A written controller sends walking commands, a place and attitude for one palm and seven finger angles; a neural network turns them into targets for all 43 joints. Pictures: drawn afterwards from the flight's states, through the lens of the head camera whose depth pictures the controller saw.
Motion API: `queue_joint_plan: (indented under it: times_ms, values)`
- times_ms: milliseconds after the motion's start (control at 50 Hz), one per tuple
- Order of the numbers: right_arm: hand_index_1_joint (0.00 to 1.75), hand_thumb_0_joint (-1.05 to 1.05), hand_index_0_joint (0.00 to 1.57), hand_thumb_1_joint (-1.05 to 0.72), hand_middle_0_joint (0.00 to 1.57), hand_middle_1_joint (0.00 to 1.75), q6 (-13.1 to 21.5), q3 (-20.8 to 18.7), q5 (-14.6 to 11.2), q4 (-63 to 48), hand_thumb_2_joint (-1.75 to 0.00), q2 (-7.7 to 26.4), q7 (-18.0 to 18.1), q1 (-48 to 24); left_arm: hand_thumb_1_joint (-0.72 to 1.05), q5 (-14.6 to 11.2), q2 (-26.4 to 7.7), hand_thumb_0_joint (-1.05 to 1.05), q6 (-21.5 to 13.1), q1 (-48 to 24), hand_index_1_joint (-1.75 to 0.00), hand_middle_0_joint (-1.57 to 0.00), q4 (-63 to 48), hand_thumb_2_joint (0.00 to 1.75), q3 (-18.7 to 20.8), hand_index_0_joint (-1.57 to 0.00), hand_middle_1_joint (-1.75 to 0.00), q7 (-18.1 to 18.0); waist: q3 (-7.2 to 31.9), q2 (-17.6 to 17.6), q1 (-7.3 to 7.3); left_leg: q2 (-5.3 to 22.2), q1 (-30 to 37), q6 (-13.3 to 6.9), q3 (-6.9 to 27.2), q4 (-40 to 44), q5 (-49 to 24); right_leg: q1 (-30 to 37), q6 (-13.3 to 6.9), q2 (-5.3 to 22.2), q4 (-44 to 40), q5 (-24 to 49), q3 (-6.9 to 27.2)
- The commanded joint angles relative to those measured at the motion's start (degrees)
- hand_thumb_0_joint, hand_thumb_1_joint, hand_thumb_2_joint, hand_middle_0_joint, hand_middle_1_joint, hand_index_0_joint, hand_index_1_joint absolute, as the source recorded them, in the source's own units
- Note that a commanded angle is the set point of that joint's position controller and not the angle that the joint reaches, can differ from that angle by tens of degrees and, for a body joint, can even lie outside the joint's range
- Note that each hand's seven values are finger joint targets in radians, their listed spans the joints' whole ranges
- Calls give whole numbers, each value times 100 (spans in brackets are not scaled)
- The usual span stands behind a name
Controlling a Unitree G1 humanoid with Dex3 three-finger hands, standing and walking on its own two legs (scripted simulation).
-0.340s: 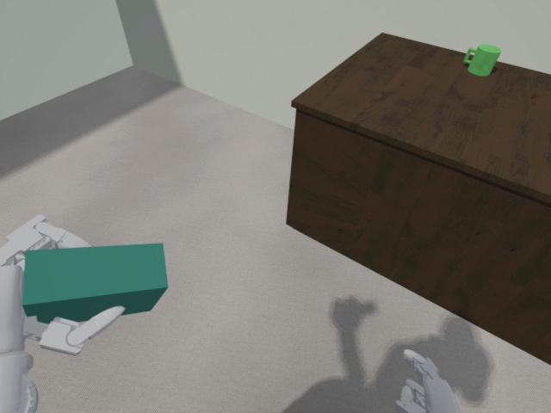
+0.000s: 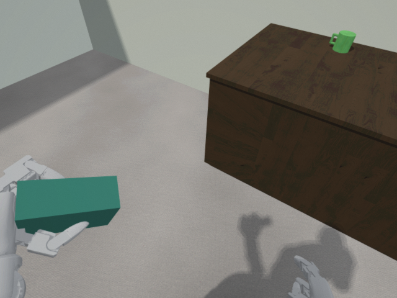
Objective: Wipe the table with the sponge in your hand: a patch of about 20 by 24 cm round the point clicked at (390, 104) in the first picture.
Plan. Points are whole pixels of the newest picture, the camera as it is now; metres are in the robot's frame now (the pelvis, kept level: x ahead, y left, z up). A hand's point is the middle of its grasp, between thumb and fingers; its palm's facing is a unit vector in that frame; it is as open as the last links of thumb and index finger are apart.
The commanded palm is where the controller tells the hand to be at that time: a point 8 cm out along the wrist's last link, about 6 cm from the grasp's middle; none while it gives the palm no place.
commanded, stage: look at it before walking up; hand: left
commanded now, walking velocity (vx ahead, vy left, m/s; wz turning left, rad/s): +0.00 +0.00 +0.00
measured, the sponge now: (84, 204) +0.23 +0.20 +0.14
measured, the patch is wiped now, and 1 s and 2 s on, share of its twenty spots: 0.00 0.00 0.00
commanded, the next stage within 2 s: walk to a spot facing it in 0.06 s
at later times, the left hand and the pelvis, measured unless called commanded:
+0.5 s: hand (13, 213) +0.20 +0.29 +0.16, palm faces +0.52 -0.78 -0.35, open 9.6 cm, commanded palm +0.14 +0.32 +0.18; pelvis +0.01 +0.02 -0.02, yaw +7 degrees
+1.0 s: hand (41, 188) +0.24 +0.28 +0.15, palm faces +0.63 -0.62 -0.47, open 9.6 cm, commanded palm +0.18 +0.30 +0.18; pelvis +0.13 -0.02 +0.00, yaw +21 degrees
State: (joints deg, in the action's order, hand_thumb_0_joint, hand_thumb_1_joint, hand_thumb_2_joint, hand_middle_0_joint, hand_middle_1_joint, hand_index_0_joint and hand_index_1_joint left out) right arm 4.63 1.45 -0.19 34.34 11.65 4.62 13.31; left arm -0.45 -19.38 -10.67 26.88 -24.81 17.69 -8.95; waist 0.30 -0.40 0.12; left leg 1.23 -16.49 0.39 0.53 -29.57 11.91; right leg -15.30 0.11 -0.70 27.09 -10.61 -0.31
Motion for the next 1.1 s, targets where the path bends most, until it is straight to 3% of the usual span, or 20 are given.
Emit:
queue_joint_plan:
  times_ms: [0, 160, 280, 360, 400, 420, 440, 460, 480, 520, 600, 720, 760, 780, 800, 820, 840, 880, 940, 1080]
  values:
    - [30, 0, 20, -90, 20, 30, 293, -249, 14, -864, -90, 654, 29, -566, 10, -40, -905, 0, -365, -493, -160, -120, -1216, 130, 606, -120, -160, -94, 502, -157, -12, 263, -286, -123, 161, 658, 341, 449, -30, 310, -535, -240, 391]
    - [30, 0, 20, -90, 20, 30, 292, -249, 18, -853, -90, 663, 27, -578, 10, -25, -938, 0, -367, -661, -160, -120, -1286, 130, 574, -120, -160, -101, 396, -264, -25, 242, -390, -156, 237, 689, 674, 365, -33, 382, -601, -770, 352]
    - [30, 0, 20, -90, 20, 30, 158, -280, 64, -891, -90, 633, 65, -568, 10, 10, -1081, 0, -211, -603, -160, -120, -1413, 130, 711, -120, -160, -206, 86, 207, -97, 60, -1046, -354, 266, -195, 2131, -199, -411, 1060, -653, -3307, 791]
    - [30, 0, 20, -90, 20, 30, 214, -272, 91, -783, -90, 554, 33, -464, 10, -50, -1229, 0, -309, -572, -160, -120, -1638, 130, 952, -120, -160, -255, 481, 739, -100, -53, -1246, -245, -223, -992, 1014, 679, -754, 1796, -228, -1966, 1033]
    - [30, 0, 20, -90, 20, 30, 209, -267, 103, -764, -90, 555, 27, -377, 10, -81, -1175, 0, -327, -453, -160, -120, -1628, 130, 959, -120, -160, -238, 498, 282, -180, 5, -434, -304, -136, -282, 1131, -33, -531, 1563, 441, -1965, 426]
    - [30, 0, 20, -90, 20, 30, 196, -266, 93, -771, -90, 607, 48, -329, 10, -86, -1079, 0, -348, -335, -160, -120, -1574, 130, 894, -120, -160, -201, 285, -513, -222, 279, -81, -520, 566, 493, 1907, -866, -227, 1020, 1225, -2546, -74]
    - [30, 0, 20, -90, 20, 30, 215, -355, 40, -819, -90, 784, 53, -403, 10, -86, -950, 0, -374, -316, -160, -120, -1762, 130, 781, -120, -160, -162, 81, -2027, -222, 1298, 259, -1000, 2641, 1373, 2618, -1749, 127, 156, 2689, -2690, -600]
    - [30, 0, 20, -90, 20, 30, 262, -315, 42, -784, -90, 639, 17, -395, 10, 89, -1015, 0, -410, -553, -160, -120, -1836, 130, 762, -120, -160, -164, -146, -1996, -280, 1824, -39, -1330, 3894, 1884, 3156, -2000, 89, 172, 3698, -2498, -67]
    - [30, 0, 20, -90, 20, 30, 308, -271, 93, -713, -90, 587, 16, -447, 10, 168, -1218, 0, -459, -773, -160, -120, -1723, 130, 883, -120, -160, -154, -381, -1500, -241, 1888, -274, -1418, 4028, 1887, 3179, -2174, 59, 486, 3961, -2140, 317]
    - [30, 0, 20, -90, 20, 30, 384, -365, 118, -586, -90, 656, -34, -354, 10, 150, -1014, 0, -497, -787, -160, -120, -1689, 130, 720, -120, -160, -103, -267, -957, -182, 1571, -96, -1365, 3250, 1572, 2191, -1982, 101, 435, 3731, -1929, 206]
    - [30, 0, 20, -90, 20, 30, 523, -366, 85, -471, -90, 651, -101, -287, 10, 64, -826, 0, -492, -485, -160, -120, -1936, 130, 515, -120, -160, -46, 177, -1317, -98, 1015, 354, -1163, 2086, 1337, 861, -1467, 216, 242, 2957, -1461, -315]
    - [30, 0, 20, -90, 20, 30, 441, -343, 106, -444, -90, 600, -66, -360, 10, -71, -970, 0, -393, -202, -160, -120, -1579, 130, 754, -120, -160, 5, 481, -1277, -65, 923, 558, -1144, 1804, 889, -151, -585, 258, 16, 1151, -1609, -701]
    - [30, 0, 20, -90, 20, 30, 334, -330, 82, -502, -90, 571, -49, -469, 10, -90, -902, 0, -325, -107, -160, -120, -1411, 130, 743, -120, -160, 36, 613, -998, -1, 776, 101, -923, 1506, 463, -53, 398, 204, 12, -19, -1182, -755]
    - [30, 0, 20, -90, 20, 30, 277, -326, 58, -514, -90, 547, -40, -509, 10, -69, -1022, 0, -302, -108, -160, -120, -1342, 130, 836, -120, -160, 32, 736, -701, 42, 669, -537, -777, 1230, 36, 89, 1294, 87, 239, -539, -897, -503]
    - [30, 0, 20, -90, 20, 30, 205, -335, 53, -526, -90, 441, -48, -439, 10, -29, -1161, 0, -262, -151, -160, -120, -1258, 130, 887, -120, -160, 23, 915, 414, 57, 320, -1640, -554, 716, -1244, 638, 2329, -305, 1233, -950, -1284, 662]
    - [30, 0, 20, -90, 20, 30, 166, -352, 37, -637, -90, 409, -37, -596, 10, -80, -1402, 0, -189, -361, -160, -120, -1210, 130, 1052, -120, -160, 1, 780, 1797, 91, -339, -2786, -209, -49, -3108, 1866, 2541, -886, 2626, -1339, -1443, 2876]
    - [30, 0, 20, -90, 20, 30, 157, -379, 79, -611, -90, 593, -21, -731, 10, -162, -1300, 0, -180, -507, -160, -120, -1115, 130, 1023, -120, -160, -39, 584, 1256, 87, -174, -3096, -78, 225, -4013, 1847, 2333, -1017, 2976, -1330, -1116, 2846]
    - [30, 0, 20, -90, 20, 30, 163, -413, 83, -569, -90, 604, -73, -657, 10, -105, -1143, 0, -287, -306, -160, -120, -842, 130, 873, -120, -160, 26, 107, 830, -61, 179, -3053, 48, 267, -4625, 1027, 1611, -882, 2587, -1270, -746, 2003]
    - [30, 0, 20, -90, 20, 30, -24, -339, 82, -611, -90, 537, -39, -889, 10, -20, -1225, 0, -403, -286, -160, -120, -1056, 130, 880, -120, -160, 32, -131, 466, -4, 269, -3047, 154, -102, -4636, 691, 1443, -580, 2051, -944, 1581, 276]
    - [30, 0, 20, -90, 20, 30, 23, -439, 81, -1009, -90, 457, -76, -716, 10, -18, -1338, 0, -498, -517, -160, -120, -1899, 130, 1060, -120, -160, -200, 73, 826, 168, 264, -2064, 60, -1281, -1886, 311, 1831, -547, 1969, -661, 3657, -679]
